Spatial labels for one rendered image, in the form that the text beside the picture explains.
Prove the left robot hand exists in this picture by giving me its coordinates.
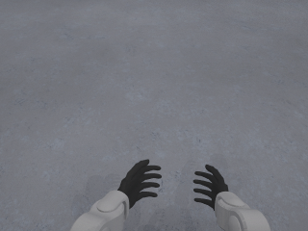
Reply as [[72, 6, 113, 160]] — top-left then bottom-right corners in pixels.
[[118, 159, 162, 209]]

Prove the right robot hand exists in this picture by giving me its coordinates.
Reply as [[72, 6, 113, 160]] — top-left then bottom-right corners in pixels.
[[193, 165, 229, 211]]

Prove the right robot forearm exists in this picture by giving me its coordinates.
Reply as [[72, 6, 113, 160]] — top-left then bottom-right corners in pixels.
[[215, 192, 271, 231]]

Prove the left robot forearm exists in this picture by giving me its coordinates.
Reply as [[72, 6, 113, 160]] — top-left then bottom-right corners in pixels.
[[69, 190, 130, 231]]

